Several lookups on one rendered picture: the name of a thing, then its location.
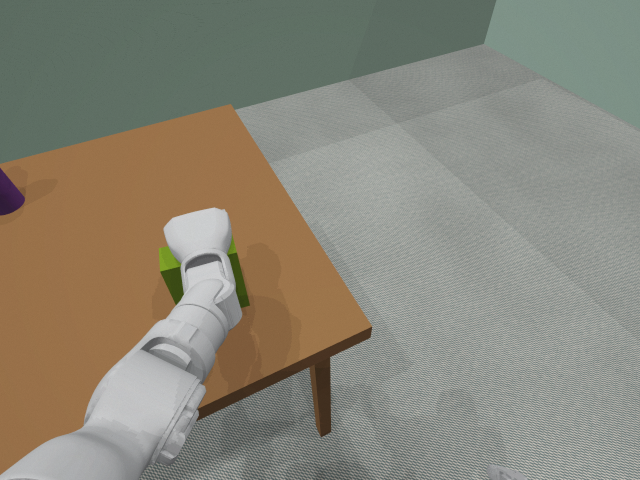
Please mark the robot left forearm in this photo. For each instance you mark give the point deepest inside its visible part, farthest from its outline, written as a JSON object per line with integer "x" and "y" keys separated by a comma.
{"x": 197, "y": 326}

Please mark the table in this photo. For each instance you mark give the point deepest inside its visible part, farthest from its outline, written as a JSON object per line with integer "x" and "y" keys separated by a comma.
{"x": 80, "y": 281}

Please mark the robot left upper arm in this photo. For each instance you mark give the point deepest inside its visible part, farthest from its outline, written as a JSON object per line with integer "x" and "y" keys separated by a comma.
{"x": 144, "y": 416}

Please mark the robot left hand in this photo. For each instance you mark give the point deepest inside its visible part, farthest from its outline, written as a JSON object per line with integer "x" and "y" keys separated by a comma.
{"x": 208, "y": 228}

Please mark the sponge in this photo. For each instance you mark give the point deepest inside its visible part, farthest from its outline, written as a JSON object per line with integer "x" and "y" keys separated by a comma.
{"x": 170, "y": 269}

